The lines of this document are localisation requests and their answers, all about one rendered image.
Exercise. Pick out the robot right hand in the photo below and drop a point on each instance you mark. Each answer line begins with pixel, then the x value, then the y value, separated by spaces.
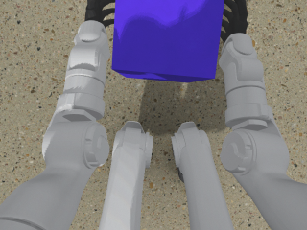
pixel 237 19

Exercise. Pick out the robot shin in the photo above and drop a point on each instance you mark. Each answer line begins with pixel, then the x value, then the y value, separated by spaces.
pixel 203 135
pixel 120 134

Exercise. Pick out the right robot forearm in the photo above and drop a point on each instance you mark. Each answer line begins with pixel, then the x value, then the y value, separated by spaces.
pixel 244 86

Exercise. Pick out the robot left upper arm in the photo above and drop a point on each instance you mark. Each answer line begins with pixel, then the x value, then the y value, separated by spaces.
pixel 72 151

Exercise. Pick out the left robot forearm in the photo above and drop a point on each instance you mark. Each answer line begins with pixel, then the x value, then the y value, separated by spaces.
pixel 85 78

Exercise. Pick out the left robot shin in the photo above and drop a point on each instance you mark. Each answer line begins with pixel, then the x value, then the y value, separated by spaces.
pixel 120 134

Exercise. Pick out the carton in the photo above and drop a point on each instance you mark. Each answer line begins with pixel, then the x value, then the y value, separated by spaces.
pixel 167 40

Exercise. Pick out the right robot shin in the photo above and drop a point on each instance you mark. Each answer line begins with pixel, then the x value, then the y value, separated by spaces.
pixel 203 135

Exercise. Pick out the robot right upper arm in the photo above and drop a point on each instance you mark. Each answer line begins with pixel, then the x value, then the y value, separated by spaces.
pixel 259 162

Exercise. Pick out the robot left hand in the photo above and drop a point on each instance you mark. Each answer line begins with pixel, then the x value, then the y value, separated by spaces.
pixel 94 11

